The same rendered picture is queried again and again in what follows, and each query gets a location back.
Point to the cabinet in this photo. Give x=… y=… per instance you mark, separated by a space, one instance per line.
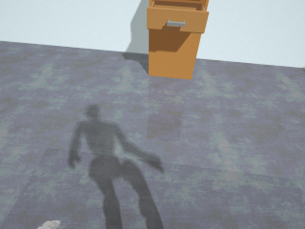
x=173 y=53

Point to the drawer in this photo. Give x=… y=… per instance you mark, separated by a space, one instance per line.
x=194 y=15

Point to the handle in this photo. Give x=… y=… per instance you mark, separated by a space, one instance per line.
x=176 y=24

